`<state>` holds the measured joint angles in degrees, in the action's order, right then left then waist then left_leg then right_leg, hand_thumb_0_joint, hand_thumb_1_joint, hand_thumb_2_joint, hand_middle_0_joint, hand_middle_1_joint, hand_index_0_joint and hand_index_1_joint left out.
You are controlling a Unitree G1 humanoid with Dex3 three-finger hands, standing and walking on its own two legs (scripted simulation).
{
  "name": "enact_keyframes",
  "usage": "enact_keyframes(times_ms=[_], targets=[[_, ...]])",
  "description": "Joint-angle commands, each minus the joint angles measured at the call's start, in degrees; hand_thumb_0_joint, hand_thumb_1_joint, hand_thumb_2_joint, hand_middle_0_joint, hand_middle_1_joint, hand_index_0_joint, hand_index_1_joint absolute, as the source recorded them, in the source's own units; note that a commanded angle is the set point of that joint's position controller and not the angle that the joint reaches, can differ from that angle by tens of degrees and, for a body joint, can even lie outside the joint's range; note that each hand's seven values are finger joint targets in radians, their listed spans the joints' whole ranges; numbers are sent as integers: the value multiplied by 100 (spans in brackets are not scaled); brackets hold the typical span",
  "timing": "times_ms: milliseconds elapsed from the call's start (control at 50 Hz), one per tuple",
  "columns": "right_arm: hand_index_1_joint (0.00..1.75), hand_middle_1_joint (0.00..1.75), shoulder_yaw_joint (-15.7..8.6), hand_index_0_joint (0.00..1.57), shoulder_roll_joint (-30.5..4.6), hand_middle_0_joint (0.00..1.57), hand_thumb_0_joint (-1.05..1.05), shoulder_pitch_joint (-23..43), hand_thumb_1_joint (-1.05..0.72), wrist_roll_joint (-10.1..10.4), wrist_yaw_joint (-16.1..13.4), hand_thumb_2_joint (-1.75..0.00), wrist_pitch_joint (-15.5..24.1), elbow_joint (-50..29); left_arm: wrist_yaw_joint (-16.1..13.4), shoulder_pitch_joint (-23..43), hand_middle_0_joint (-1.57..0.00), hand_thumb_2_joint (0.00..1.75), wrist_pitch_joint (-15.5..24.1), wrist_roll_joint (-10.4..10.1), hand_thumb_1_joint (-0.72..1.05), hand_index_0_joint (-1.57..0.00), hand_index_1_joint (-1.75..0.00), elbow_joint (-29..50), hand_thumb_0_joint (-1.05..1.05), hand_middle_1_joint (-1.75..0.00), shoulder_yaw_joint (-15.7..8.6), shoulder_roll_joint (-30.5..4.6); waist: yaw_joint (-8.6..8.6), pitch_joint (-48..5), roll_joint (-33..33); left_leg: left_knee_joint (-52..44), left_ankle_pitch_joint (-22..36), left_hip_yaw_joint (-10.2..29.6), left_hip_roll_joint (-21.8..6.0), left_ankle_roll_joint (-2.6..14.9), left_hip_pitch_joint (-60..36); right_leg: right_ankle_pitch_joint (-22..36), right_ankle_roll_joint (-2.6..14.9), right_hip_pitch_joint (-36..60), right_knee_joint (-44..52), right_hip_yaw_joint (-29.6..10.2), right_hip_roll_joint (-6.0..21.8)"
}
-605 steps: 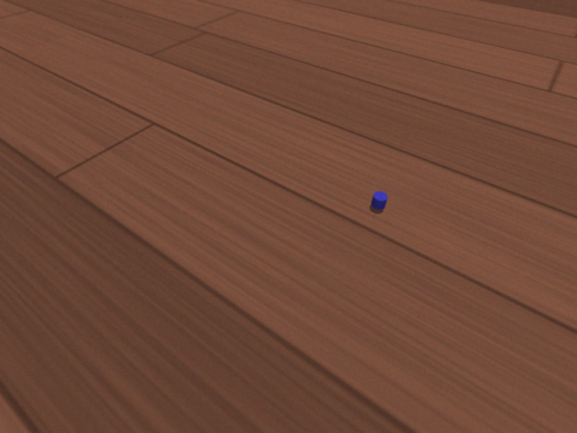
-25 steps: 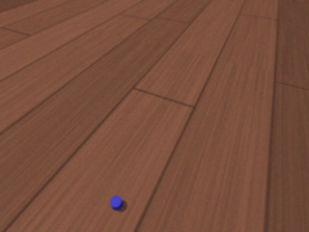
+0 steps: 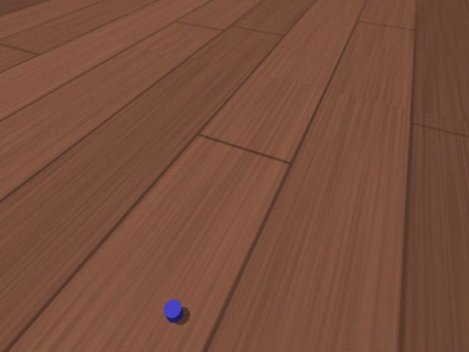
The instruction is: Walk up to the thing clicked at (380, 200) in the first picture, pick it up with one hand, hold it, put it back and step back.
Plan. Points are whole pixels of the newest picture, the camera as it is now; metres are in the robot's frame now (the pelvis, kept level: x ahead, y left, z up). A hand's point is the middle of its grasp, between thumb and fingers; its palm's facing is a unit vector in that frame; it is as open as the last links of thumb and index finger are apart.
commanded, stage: stand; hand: left
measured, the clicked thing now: (173, 311) +0.44 +0.25 -0.75
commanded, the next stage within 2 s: none
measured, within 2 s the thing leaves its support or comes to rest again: neither
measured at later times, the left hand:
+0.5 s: hand out of the picture +0.07 +0.25 -0.16, palm faces -0.02 -0.94 -0.35, open 7.3 cm
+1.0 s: hand out of the picture +0.07 +0.25 -0.15, palm faces -0.03 -0.94 -0.35, open 7.3 cm
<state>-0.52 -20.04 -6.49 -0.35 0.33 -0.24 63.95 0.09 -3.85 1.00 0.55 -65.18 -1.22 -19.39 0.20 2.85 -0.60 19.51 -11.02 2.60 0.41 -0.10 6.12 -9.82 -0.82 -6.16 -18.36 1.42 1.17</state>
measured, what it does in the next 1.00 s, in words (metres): stands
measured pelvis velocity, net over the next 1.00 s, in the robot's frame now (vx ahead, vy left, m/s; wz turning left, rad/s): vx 0.00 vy -0.01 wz -0.01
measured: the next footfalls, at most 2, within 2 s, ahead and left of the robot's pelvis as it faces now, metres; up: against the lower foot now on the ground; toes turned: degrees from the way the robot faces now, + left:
none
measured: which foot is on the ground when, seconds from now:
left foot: down 0.00-1.00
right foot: down 0.00-1.00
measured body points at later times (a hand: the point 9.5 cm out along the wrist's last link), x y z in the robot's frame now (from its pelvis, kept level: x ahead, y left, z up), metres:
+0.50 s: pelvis +0.00 +0.00 +0.00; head +0.01 -0.01 +0.45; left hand +0.07 +0.30 -0.13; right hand +0.08 -0.31 -0.13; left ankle +0.00 +0.12 -0.75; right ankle +0.00 -0.13 -0.75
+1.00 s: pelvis +0.00 -0.01 +0.00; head +0.01 -0.01 +0.45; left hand +0.08 +0.29 -0.13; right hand +0.07 -0.31 -0.13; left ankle +0.00 +0.12 -0.75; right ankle +0.00 -0.13 -0.75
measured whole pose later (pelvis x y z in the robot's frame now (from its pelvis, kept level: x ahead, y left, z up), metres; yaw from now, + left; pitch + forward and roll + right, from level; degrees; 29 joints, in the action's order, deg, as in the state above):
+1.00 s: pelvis +0.00 -0.01 +0.00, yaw -1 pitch -2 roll +0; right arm 0.7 -20.6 -7.5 -0.6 0.2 0.3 64.1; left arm 0.3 -7.0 1.0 0.5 -64.5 0.1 -20.2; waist 0.0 2.8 -0.5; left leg 17.8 -10.3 2.2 -0.2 -0.9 5.2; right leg -9.8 -0.1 -6.3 -18.4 1.0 0.6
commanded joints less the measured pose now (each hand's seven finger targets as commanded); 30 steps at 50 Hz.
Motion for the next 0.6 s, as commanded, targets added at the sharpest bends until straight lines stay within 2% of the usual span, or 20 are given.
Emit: enact_keyframes(times_ms=[0, 120, 140, 220, 300, 460, 580], targets=[[30, 30, -201, 20, -1188, 20, 0, 233, -90, -39, -75, -90, 208, -336, -52, 170, -20, 90, 106, 5, 90, -20, -30, 331, 0, -30, -170, -1225, -35, -457, 56, -359, 1134, 501, -748, 122, 89, 865, 162, 304, 182, -551, 658], [30, 30, -187, 20, -1218, 20, 0, 233, -90, -23, -69, -90, 212, -338, -41, 148, -20, 90, 108, -4, 90, -20, -30, 342, 0, -30, -141, -1237, -5, -367, 62, -426, 834, 481, -738, 126, 131, 596, 166, 238, 263, -557, 643], [30, 30, -202, 20, -1229, 20, 0, 294, -90, -24, -68, -90, 214, -361, -43, 107, -20, 90, 114, 5, 90, -20, -30, 358, 0, -30, -145, -1270, -36, -453, 68, -372, 933, 464, -743, 132, -5, 695, 184, 218, 250, -561, 655], [30, 30, -183, 20, -1217, 20, 0, 240, -90, -8, -61, -90, 211, -346, -44, 58, -20, 90, 132, 7, 90, -20, -30, 349, 0, -30, -122, -1273, 8, -434, 98, -356, 930, 445, -738, 144, 39, 825, 164, 252, 272, -580, 661], [30, 30, -161, 20, -1215, 20, 0, 256, -90, -20, -65, -90, 210, -341, -46, 27, -20, 90, 110, -9, 90, -20, -30, 362, 0, -30, -130, -1313, -26, -366, 21, -430, 849, 450, -739, 128, 77, 646, 187, 223, 246, -575, 650], [30, 30, -154, 20, -1261, 20, 0, 270, -90, -5, -70, -90, 218, -354, -43, -91, -20, 90, 121, -2, 90, -20, -30, 381, 0, -30, -101, -1302, -44, -515, 11, -321, 1111, 418, -752, 145, -91, 953, 183, 237, 234, -574, 664], [30, 30, -139, 20, -1264, 20, 0, 170, -90, -8, -65, -90, 196, -295, -48, -83, -20, 90, 96, -2, 90, -20, -30, 368, 0, -30, -84, -1295, -33, -221, 77, -472, 668, 466, -738, 124, 189, 510, 177, 159, 300, -586, 628]])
